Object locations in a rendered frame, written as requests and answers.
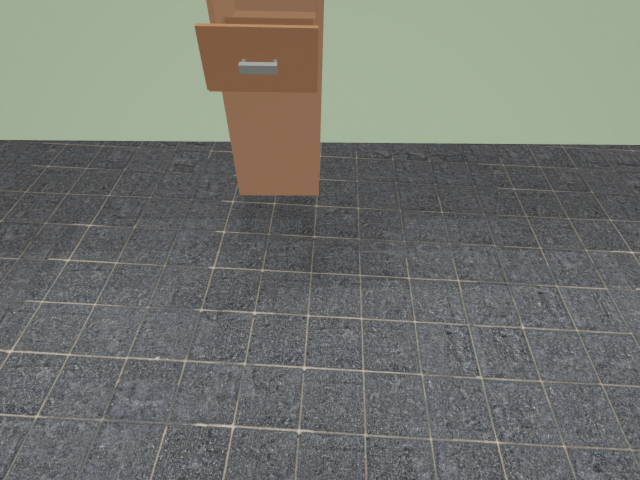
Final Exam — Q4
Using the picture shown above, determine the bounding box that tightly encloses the cabinet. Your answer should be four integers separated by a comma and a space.
206, 0, 324, 196

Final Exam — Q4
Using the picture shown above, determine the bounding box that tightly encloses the drawer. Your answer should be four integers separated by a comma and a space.
195, 17, 318, 93

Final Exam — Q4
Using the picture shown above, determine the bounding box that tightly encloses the handle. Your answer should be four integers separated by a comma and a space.
238, 59, 278, 75

